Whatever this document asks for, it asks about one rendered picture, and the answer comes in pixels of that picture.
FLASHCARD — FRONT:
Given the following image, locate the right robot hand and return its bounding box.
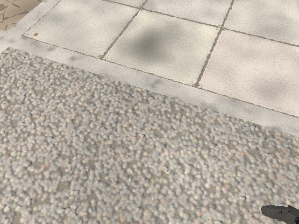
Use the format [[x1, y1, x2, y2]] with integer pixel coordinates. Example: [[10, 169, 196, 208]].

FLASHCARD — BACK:
[[261, 205, 299, 224]]

